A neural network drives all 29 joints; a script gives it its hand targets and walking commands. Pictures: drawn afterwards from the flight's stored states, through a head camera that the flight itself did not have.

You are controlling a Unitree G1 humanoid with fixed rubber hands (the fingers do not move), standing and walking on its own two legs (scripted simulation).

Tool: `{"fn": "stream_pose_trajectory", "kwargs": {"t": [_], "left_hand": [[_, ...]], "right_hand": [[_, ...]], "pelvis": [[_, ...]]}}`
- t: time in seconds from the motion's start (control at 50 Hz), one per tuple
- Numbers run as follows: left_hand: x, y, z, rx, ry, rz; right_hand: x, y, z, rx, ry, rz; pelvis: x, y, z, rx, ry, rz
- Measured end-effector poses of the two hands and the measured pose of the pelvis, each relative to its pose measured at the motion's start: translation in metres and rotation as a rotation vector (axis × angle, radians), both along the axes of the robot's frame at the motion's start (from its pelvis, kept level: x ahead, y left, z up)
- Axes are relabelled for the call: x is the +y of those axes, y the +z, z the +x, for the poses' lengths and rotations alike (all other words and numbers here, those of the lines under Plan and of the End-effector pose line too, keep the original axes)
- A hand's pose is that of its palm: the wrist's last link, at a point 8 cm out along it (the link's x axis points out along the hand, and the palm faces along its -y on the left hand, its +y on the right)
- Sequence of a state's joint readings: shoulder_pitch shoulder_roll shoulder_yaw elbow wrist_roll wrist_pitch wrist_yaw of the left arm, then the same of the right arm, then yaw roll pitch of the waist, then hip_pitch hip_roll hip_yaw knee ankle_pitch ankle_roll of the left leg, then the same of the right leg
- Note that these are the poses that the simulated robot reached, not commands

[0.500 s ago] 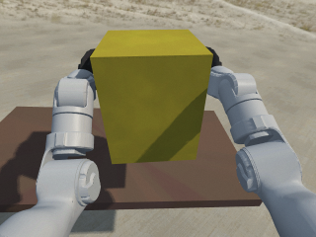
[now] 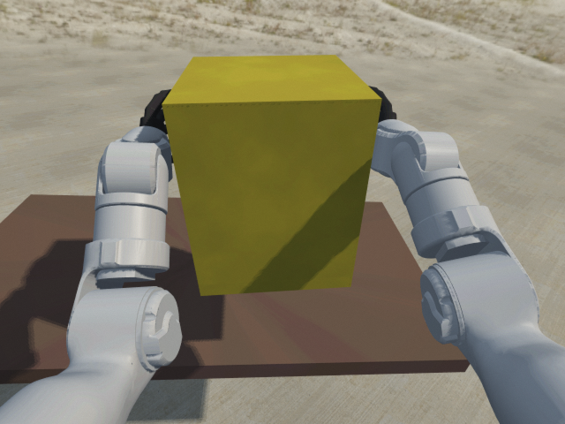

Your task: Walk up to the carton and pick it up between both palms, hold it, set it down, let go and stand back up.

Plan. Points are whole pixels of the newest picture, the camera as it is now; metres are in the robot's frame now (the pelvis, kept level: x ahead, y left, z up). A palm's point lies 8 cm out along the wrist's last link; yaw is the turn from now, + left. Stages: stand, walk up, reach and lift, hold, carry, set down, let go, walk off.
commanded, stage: hold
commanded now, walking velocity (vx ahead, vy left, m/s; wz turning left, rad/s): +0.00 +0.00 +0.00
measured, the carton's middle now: (270, 170) +0.37 +0.00 +0.26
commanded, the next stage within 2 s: none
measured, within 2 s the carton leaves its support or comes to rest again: neither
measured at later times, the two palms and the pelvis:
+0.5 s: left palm (151, 143) +0.37 +0.15 +0.30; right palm (376, 142) +0.37 -0.14 +0.31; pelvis +0.00 +0.00 +0.00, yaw +1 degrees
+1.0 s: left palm (157, 145) +0.37 +0.15 +0.30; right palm (381, 140) +0.37 -0.15 +0.31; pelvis +0.00 +0.00 +0.00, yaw +0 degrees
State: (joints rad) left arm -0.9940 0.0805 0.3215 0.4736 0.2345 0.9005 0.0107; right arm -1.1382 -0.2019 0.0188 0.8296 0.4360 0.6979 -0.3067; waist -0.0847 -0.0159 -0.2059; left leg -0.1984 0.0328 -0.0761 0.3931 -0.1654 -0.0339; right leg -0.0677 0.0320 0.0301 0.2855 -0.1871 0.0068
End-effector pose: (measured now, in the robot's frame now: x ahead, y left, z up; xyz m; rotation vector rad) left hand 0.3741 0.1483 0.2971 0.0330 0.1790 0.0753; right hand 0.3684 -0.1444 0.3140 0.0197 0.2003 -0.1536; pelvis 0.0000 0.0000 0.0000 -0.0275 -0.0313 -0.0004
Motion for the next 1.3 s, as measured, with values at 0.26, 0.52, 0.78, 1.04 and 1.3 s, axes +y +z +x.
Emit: {"fn": "stream_pose_trajectory", "kwargs": {"t": [0.26, 0.52, 0.78, 1.04, 1.3], "left_hand": [[-0.002, 0.001, 0.000, 0.000, 0.008, 0.005], [0.003, 0.000, 0.001, 0.007, 0.006, 0.012], [-0.001, -0.003, 0.004, 0.008, -0.004, 0.006], [-0.003, -0.001, 0.001, -0.002, 0.009, -0.009], [0.005, 0.003, 0.001, 0.004, 0.000, -0.001]], "right_hand": [[-0.002, -0.003, 0.002, 0.004, 0.014, -0.024], [0.003, -0.006, 0.003, 0.014, 0.008, 0.001], [-0.001, -0.002, 0.003, 0.015, -0.006, 0.001], [-0.003, -0.003, 0.002, 0.006, 0.005, 0.005], [0.005, -0.007, 0.003, 0.019, 0.013, -0.007]], "pelvis": [[-0.003, 0.000, -0.002, 0.010, -0.002, 0.000], [-0.001, 0.000, -0.001, 0.002, 0.010, -0.002], [0.000, 0.000, 0.002, 0.011, 0.001, 0.000], [-0.005, 0.000, 0.001, 0.002, 0.005, -0.002], [-0.002, 0.000, 0.000, 0.003, 0.008, 0.001]]}}
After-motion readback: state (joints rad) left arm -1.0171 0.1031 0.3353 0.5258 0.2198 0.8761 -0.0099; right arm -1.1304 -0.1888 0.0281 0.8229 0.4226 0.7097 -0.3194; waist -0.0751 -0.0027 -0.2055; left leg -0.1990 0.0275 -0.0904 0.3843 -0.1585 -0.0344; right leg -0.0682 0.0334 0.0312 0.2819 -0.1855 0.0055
